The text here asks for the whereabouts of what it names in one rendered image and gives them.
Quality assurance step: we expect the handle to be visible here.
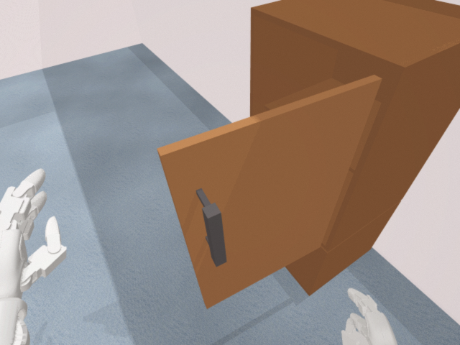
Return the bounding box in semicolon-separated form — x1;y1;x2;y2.
196;188;226;267

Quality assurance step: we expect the cupboard door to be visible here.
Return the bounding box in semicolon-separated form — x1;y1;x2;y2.
157;75;382;309

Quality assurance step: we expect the left robot forearm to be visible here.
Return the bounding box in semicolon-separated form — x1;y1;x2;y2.
0;298;30;345

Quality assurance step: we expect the robot left hand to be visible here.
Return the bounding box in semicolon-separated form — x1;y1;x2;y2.
0;168;66;299

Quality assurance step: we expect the robot right hand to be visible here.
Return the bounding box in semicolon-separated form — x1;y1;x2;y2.
341;288;397;345

